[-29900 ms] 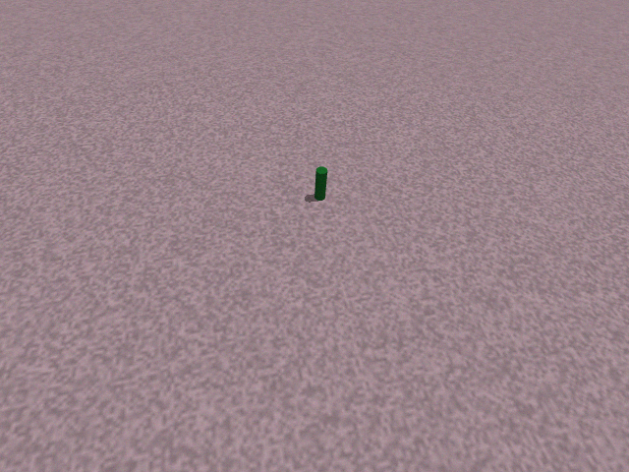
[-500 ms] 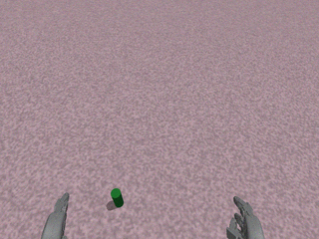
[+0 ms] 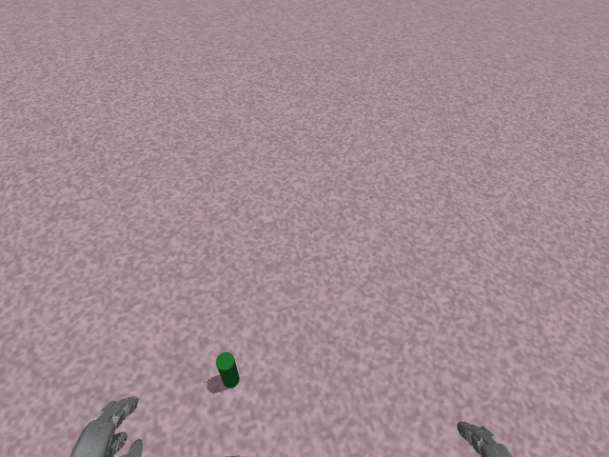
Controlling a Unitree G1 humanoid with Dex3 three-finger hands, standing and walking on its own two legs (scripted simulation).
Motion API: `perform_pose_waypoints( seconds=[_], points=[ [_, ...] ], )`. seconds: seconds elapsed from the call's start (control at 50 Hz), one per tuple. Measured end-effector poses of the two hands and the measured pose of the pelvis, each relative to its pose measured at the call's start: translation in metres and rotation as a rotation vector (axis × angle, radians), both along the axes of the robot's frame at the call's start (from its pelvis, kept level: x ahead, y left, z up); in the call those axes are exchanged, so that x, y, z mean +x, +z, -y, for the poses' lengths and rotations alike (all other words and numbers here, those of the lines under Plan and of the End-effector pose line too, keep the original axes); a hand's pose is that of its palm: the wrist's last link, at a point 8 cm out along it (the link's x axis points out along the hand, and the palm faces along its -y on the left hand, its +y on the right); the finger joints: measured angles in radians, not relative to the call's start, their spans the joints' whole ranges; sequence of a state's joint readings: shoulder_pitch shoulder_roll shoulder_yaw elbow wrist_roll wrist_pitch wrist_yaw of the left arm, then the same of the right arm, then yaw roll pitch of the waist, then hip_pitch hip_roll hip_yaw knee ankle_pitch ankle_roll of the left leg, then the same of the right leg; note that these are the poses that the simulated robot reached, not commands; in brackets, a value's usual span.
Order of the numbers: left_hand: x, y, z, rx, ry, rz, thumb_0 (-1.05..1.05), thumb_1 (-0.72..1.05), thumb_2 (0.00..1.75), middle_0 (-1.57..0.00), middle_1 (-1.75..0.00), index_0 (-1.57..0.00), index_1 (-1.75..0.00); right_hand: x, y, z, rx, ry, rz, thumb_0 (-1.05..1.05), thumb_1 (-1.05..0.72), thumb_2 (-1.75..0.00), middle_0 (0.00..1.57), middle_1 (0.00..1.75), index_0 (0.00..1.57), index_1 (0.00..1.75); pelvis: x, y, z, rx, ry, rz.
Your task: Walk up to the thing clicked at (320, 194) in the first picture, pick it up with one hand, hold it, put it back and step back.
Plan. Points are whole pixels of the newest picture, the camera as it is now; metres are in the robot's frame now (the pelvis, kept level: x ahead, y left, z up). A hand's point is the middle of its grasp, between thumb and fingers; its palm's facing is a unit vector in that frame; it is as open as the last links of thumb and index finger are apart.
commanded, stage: stand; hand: left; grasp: from the side
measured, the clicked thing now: (228, 370) +0.44 +0.20 -0.66
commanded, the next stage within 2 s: step back in 1.98 s
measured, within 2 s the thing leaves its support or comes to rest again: neither
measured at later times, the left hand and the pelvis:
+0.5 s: hand out of the picture +0.04 +0.26 -0.12, palm faces +0.00 -0.94 -0.34, open 7.4 cm; pelvis -0.01 +0.01 +0.03, yaw +1 degrees
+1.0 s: hand out of the picture +0.04 +0.26 -0.12, palm faces -0.01 -0.94 -0.34, open 7.3 cm; pelvis -0.01 +0.01 +0.04, yaw +0 degrees
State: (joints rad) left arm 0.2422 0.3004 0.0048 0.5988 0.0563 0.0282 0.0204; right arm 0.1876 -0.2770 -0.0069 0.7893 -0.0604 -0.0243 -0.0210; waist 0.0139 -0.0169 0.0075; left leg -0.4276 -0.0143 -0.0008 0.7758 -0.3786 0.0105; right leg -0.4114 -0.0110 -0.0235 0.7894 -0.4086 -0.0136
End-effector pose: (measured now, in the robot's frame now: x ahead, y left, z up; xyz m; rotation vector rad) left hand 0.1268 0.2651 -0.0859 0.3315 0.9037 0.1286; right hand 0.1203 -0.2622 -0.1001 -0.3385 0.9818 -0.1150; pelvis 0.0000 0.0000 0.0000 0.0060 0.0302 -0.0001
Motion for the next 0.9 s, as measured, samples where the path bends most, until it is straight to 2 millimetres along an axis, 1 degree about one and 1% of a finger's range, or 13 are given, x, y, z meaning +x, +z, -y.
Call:
perform_pose_waypoints(
  seconds=[0.08, 0.14, 0.26, 0.36, 0.48, 0.66, 0.78, 0.9],
  points=[
    [-0.023, -0.004, -0.014, 0.015, 0.043, -0.085, 0.01, 0.84, 0.89, -0.2, -0.3, -0.21, -0.3, -0.018, 0.002, 0.012, -0.015, -0.041, -0.063, 0.01, -0.9, -0.9, 0.2, 0.3, 0.2, 0.3, 0.001, 0.007, -0.002, -0.001, 0.002, 0.024],
    [-0.039, -0.005, -0.022, 0.021, 0.072, -0.138, 0.01, 0.87, 0.9, -0.2, -0.3, -0.21, -0.3, -0.03, 0.004, 0.015, -0.019, -0.061, -0.104, 0.01, -0.9, -0.9, 0.2, 0.3, 0.2, 0.3, 0.0, 0.013, -0.004, -0.003, 0.003, 0.041],
    [-0.065, -0.005, -0.027, 0.017, 0.107, -0.222, 0.01, 0.9, 0.9, -0.2, -0.3, -0.2, -0.3, -0.046, 0.006, 0.009, 0.0, -0.078, -0.166, 0.0, -0.9, -0.9, 0.2, 0.3, 0.2, 0.3, -0.003, 0.024, -0.007, -0.007, 0.006, 0.067],
    [-0.079, -0.004, -0.029, 0.008, 0.127, -0.27, 0.01, 0.9, 0.9, -0.2, -0.3, -0.21, -0.3, -0.055, 0.007, 0.001, 0.016, -0.081, -0.197, 0.0, -0.9, -0.9, 0.2, 0.3, 0.2, 0.3, -0.007, 0.03, -0.01, -0.008, 0.008, 0.085],
    [-0.092, -0.002, -0.034, 0.007, 0.139, -0.307, 0.01, 0.91, 0.9, -0.2, -0.3, -0.21, -0.3, -0.062, 0.007, -0.003, 0.024, -0.087, -0.22, 0.0, -0.9, -0.9, 0.2, 0.3, 0.2, 0.3, -0.013, 0.034, -0.013, -0.006, 0.009, 0.095],
    [-0.106, 0.0, -0.041, 0.019, 0.157, -0.352, 0.01, 0.91, 0.9, -0.2, -0.3, -0.21, -0.3, -0.071, 0.008, 0.003, 0.015, -0.1, -0.249, 0.0, -0.9, -0.9, 0.2, 0.3, 0.2, 0.3, -0.017, 0.037, -0.014, -0.007, 0.01, 0.097],
    [-0.109, 0.0, -0.042, 0.021, 0.163, -0.37, 0.01, 0.91, 0.9, -0.2, -0.3, -0.21, -0.3, -0.074, 0.009, 0.007, 0.007, -0.107, -0.266, 0.0, -0.9, -0.9, 0.2, 0.3, 0.2, 0.3, -0.016, 0.038, -0.014, -0.006, 0.01, 0.094],
    [-0.104, 0.0, -0.04, 0.018, 0.161, -0.37, 0.01, 0.91, 0.9, -0.2, -0.3, -0.21, -0.3, -0.072, 0.01, 0.009, 0.005, -0.109, -0.265, 0.0, -0.9, -0.9, 0.2, 0.3, 0.2, 0.3, -0.013, 0.039, -0.013, -0.006, 0.008, 0.094]
  ],
)
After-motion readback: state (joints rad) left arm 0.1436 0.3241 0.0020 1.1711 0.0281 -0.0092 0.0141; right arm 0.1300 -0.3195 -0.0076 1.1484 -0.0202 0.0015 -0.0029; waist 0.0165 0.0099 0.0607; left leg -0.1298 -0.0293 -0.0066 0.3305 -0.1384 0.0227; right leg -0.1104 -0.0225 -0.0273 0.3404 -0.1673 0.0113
